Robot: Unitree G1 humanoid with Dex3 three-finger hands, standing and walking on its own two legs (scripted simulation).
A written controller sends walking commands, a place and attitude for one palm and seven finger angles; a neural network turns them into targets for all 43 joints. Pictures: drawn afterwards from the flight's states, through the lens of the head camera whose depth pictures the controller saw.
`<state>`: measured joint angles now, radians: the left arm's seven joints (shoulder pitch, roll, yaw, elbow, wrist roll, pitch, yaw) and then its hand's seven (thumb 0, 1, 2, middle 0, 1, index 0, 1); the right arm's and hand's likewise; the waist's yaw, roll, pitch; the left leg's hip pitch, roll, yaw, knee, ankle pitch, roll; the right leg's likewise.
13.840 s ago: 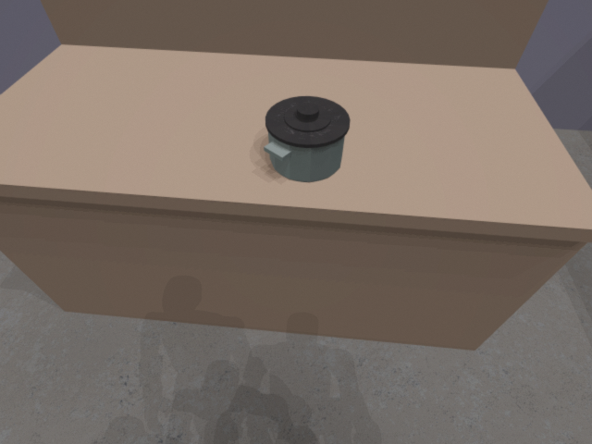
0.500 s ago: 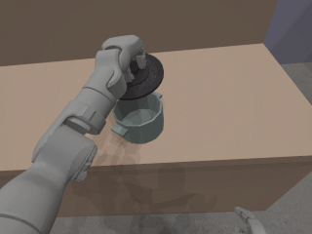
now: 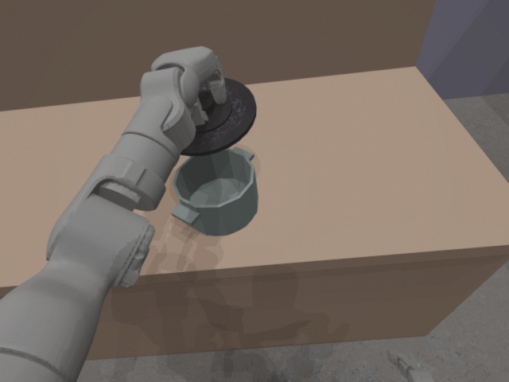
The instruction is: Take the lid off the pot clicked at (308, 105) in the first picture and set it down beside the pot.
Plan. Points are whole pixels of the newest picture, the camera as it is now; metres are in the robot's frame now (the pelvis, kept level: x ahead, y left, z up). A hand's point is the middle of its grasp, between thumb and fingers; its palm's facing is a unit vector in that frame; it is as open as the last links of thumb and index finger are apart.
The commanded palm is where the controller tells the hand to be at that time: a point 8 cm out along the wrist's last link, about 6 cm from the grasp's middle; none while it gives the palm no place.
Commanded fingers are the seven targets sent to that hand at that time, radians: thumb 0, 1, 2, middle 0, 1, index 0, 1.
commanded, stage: move the lid sideways beside the pot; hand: left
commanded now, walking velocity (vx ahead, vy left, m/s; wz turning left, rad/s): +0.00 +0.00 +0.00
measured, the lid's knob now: (200, 103) +0.51 +0.07 +0.19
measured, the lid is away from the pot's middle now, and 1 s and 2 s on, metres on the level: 0.02 0.14 0.23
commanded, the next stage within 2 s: lower the lid onto the table in 1.96 s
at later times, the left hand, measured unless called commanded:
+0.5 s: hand (145, 117) +0.47 +0.15 +0.21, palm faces -0.23 -0.05 -0.97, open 7.2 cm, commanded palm +0.45 +0.16 +0.28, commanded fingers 0.00 0.63 1.05 -0.80 -1.00 -0.88 -1.04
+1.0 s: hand (107, 122) +0.46 +0.21 +0.21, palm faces -0.24 -0.05 -0.97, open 7.1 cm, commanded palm +0.45 +0.23 +0.28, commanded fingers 0.00 0.63 1.05 -0.80 -1.00 -0.88 -1.04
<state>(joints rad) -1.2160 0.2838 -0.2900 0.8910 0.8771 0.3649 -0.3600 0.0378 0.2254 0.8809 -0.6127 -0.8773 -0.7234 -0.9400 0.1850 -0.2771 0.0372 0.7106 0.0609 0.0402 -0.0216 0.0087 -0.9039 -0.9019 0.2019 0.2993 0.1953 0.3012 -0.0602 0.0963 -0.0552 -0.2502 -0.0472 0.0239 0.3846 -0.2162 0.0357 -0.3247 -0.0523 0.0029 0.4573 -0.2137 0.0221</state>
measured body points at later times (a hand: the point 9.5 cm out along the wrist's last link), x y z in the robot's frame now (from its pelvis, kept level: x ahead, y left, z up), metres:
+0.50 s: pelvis +0.00 +0.01 +0.00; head +0.03 -0.03 +0.45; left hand +0.47 +0.15 +0.26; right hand +0.15 -0.24 -0.12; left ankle -0.02 +0.10 -0.74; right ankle +0.01 -0.13 -0.74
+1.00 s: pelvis +0.00 +0.02 +0.00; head +0.03 -0.01 +0.45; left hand +0.47 +0.21 +0.26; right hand +0.13 -0.24 -0.12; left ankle -0.02 +0.10 -0.74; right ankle +0.01 -0.13 -0.74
